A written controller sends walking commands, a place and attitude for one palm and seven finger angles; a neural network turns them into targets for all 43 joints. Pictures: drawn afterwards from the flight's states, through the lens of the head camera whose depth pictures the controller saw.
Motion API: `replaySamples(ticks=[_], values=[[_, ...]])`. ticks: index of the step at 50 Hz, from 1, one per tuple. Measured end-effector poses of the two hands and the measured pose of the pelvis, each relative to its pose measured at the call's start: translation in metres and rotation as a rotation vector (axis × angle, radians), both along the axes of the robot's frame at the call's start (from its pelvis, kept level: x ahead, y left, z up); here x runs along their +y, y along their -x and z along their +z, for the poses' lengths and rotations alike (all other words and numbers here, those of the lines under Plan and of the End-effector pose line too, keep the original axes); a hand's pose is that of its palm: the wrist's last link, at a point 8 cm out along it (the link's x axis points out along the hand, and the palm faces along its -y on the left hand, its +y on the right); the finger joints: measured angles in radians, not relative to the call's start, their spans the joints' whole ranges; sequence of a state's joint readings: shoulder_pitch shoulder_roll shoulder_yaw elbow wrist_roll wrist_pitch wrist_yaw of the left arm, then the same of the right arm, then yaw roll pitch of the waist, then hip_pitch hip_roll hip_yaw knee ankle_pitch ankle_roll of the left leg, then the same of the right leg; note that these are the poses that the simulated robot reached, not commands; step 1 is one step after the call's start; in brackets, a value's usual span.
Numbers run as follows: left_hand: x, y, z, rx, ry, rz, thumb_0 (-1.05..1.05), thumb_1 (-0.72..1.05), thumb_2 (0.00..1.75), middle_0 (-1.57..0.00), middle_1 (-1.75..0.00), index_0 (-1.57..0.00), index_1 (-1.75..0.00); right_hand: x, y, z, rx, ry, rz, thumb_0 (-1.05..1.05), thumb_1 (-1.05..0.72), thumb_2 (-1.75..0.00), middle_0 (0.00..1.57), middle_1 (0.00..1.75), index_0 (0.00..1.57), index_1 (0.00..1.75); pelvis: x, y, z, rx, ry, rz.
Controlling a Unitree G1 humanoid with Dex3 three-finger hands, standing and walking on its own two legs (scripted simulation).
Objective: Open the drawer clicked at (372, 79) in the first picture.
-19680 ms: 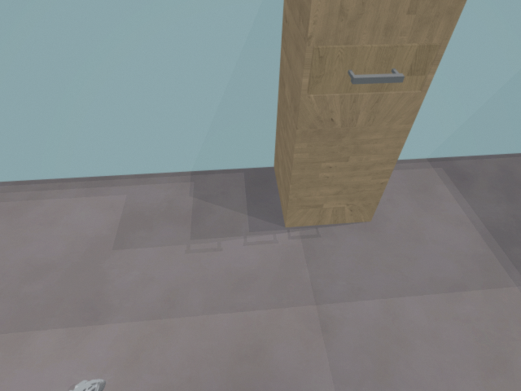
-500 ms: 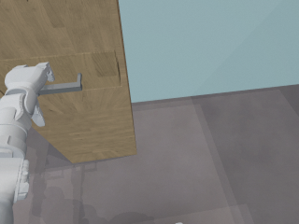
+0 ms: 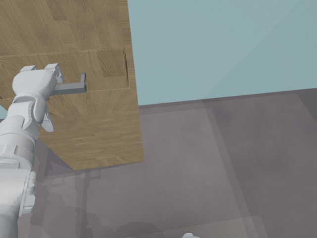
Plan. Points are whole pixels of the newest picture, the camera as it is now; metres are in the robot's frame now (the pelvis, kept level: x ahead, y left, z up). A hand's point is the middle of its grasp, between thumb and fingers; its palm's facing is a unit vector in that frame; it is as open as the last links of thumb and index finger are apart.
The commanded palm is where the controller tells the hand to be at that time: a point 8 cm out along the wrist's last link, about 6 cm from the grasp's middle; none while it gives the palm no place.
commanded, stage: lower the fingers behind the handle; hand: left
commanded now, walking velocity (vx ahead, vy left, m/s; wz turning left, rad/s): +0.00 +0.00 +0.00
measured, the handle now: (56, 84) +0.52 +0.27 +0.05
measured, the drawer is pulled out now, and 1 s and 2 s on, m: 0.00 0.00 0.01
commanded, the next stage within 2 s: close the thumb around the handle in 0.78 s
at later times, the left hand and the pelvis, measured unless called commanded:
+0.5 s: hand (53, 103) +0.47 +0.28 +0.03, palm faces -0.08 +0.00 -1.00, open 13.8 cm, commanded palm +0.46 +0.27 +0.08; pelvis -0.01 +0.00 -0.01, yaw +0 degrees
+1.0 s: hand (51, 103) +0.47 +0.29 +0.02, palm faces -0.08 +0.00 -1.00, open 13.5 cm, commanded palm +0.46 +0.28 +0.08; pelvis +0.00 +0.00 -0.01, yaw +0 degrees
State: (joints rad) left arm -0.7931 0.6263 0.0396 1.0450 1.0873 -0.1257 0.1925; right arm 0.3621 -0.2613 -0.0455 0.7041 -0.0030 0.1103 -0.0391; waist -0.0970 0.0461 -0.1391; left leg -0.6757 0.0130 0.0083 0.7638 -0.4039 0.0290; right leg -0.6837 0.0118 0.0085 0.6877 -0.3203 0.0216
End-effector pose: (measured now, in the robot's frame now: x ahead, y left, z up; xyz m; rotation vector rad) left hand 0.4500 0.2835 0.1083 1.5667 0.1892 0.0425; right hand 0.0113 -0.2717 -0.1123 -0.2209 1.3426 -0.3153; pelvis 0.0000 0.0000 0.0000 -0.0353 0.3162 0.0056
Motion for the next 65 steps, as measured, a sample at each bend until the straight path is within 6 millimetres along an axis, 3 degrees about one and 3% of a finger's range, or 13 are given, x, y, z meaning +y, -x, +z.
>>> replaySamples(ticks=[9, 18, 28, 34, 48, 55, 65], values=[[-0.008, 0.005, -0.017, -0.030, 0.013, -0.066, 0.00, -0.49, 0.30, -0.32, -1.20, -0.32, -1.21, 0.004, -0.001, -0.006, 0.005, -0.005, 0.021, 0.01, -0.90, -0.90, 0.20, 0.30, 0.21, 0.30, 0.001, 0.003, -0.005, 0.016, 0.000, 0.004], [0.002, 0.003, -0.028, -0.036, -0.023, 0.022, 0.00, -0.49, 0.30, -0.32, -1.20, -0.32, -1.20, -0.003, 0.004, -0.011, 0.028, 0.003, 0.027, 0.01, -0.90, -0.90, 0.20, 0.30, 0.21, 0.30, 0.000, 0.007, -0.011, 0.042, 0.003, 0.007], [-0.010, -0.006, -0.027, -0.012, 0.011, -0.017, 0.00, -0.49, 0.30, -0.31, -1.20, -0.32, -1.20, -0.009, 0.015, -0.005, 0.044, 0.034, 0.002, 0.01, -0.90, -0.90, 0.20, 0.30, 0.21, 0.30, -0.002, 0.005, -0.010, 0.041, 0.005, 0.003], [-0.005, -0.003, -0.029, -0.024, 0.006, -0.013, 0.01, -0.49, 0.30, -0.31, -1.20, -0.32, -1.21, -0.007, 0.019, -0.007, 0.053, 0.024, -0.003, 0.01, -0.90, -0.90, 0.20, 0.30, 0.20, 0.30, -0.002, 0.004, -0.011, 0.042, 0.003, -0.006], [0.000, -0.004, -0.028, -0.016, -0.007, 0.004, 0.00, -0.47, 0.31, -0.32, -1.20, -0.32, -1.20, -0.003, 0.009, -0.010, 0.039, 0.016, 0.013, 0.01, -0.90, -0.90, 0.20, 0.30, 0.21, 0.30, -0.001, 0.005, -0.011, 0.047, 0.005, 0.006], [0.000, -0.005, -0.028, -0.014, 0.005, -0.004, 0.00, -0.28, 0.39, -0.33, -1.22, -0.33, -1.23, -0.004, 0.007, -0.008, 0.032, 0.024, 0.015, 0.01, -0.90, -0.90, 0.20, 0.30, 0.21, 0.30, 0.000, 0.004, -0.011, 0.047, 0.007, 0.005], [0.000, -0.003, -0.029, -0.027, -0.001, -0.012, 0.00, 0.21, 0.60, -0.36, -1.27, -0.37, -1.28, -0.002, 0.010, -0.009, 0.043, 0.017, 0.009, 0.01, -0.90, -0.90, 0.20, 0.30, 0.21, 0.30, 0.002, 0.003, -0.012, 0.045, 0.008, 0.002]])
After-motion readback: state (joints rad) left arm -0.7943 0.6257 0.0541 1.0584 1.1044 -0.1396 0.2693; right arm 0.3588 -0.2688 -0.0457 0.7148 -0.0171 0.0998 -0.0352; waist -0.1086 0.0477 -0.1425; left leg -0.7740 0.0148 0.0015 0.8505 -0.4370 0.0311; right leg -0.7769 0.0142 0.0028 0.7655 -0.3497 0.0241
